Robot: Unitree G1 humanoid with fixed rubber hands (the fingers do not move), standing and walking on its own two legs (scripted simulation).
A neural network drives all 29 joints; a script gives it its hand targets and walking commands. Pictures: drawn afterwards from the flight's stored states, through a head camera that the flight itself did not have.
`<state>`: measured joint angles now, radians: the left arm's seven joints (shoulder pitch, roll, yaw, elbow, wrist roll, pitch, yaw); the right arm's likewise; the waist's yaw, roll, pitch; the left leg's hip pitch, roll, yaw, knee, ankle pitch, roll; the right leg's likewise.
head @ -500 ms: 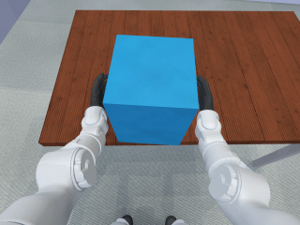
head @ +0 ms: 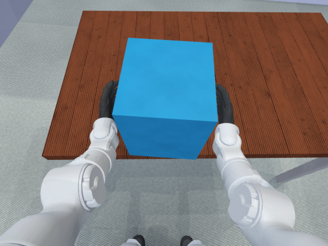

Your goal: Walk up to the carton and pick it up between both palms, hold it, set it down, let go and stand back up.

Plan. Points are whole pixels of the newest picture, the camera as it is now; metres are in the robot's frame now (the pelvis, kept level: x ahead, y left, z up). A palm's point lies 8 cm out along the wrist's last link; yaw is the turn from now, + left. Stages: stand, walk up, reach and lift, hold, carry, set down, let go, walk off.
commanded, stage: reach and lift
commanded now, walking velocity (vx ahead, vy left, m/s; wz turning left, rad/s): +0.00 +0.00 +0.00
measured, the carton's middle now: (165, 105) +0.46 +0.01 +0.00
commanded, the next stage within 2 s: none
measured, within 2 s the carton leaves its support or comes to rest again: leaves its support in 0.82 s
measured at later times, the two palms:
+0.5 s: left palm (109, 115) +0.41 +0.15 +0.02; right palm (226, 124) +0.40 -0.14 +0.01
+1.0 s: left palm (106, 117) +0.40 +0.15 +0.04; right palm (229, 121) +0.40 -0.14 +0.04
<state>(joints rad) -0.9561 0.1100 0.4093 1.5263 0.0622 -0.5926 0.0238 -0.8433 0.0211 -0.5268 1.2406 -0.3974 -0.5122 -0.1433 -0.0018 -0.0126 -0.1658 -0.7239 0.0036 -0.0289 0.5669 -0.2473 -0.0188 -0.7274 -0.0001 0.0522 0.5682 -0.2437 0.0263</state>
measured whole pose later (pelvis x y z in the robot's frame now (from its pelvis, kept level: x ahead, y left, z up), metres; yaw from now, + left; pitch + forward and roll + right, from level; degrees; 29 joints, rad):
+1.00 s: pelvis -0.01 +0.00 +0.00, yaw +0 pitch +23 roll +0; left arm -0.83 0.11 0.04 1.41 -0.11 -0.48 0.13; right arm -0.71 -0.01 -0.10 1.10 0.04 -0.35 -0.22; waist 0.00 0.01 -0.29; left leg -0.72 0.00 -0.03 0.57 -0.24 -0.02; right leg -0.73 0.00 0.05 0.57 -0.23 0.02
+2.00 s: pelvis -0.04 +0.00 +0.01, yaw +0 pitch +6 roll +0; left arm -0.78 0.11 0.11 0.90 -0.11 0.28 0.16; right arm -0.83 -0.08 -0.04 0.94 0.19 0.22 -0.23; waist 0.00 0.01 -0.23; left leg -0.45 0.00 -0.03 0.57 -0.23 -0.02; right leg -0.44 0.00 0.05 0.55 -0.22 0.02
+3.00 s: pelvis -0.05 +0.01 +0.01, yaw +0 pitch +5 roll -1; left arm -0.76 0.08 0.16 0.68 -0.10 0.50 0.19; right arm -0.84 -0.11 -0.03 0.80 0.24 0.40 -0.23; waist 0.00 0.04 -0.23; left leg -0.43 0.00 -0.03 0.57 -0.22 -0.01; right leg -0.41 0.00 0.05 0.51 -0.19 0.04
